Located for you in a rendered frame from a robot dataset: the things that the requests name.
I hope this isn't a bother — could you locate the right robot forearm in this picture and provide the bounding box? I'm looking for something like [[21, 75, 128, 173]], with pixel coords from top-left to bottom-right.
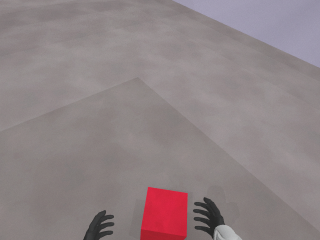
[[213, 225, 242, 240]]

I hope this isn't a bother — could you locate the robot right hand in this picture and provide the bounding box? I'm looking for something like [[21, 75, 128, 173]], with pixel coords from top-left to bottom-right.
[[193, 197, 225, 239]]

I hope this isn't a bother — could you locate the robot left hand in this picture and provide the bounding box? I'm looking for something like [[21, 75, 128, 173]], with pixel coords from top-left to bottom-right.
[[83, 210, 115, 240]]

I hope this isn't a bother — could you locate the carton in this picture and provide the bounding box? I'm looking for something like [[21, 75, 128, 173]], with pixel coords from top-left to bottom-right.
[[140, 187, 188, 240]]

